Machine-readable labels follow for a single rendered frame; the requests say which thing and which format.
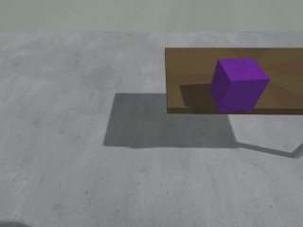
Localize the table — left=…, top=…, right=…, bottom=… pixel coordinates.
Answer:
left=165, top=47, right=303, bottom=159

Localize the carton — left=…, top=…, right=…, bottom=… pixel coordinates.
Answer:
left=209, top=58, right=270, bottom=113

